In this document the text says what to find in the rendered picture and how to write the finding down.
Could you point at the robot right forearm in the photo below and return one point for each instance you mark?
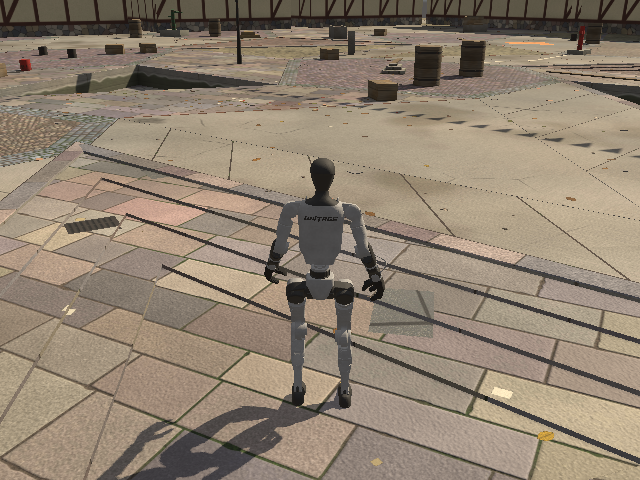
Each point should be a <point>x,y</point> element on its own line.
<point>371,266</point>

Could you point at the robot left forearm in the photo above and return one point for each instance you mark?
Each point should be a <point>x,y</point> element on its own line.
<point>274,258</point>

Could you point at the left robot thigh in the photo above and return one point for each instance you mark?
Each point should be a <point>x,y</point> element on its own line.
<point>296,296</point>

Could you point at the left robot hand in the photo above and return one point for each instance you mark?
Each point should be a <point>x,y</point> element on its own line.
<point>268,274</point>

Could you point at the left robot upper arm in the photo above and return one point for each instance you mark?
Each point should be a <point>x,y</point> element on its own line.
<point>290,210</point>

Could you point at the right robot upper arm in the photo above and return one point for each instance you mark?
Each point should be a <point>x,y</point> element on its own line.
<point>353,213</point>

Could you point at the right robot hand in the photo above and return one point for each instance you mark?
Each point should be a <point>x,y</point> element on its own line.
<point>376,285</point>

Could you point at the robot head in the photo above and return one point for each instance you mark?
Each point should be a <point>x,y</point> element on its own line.
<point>322,173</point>

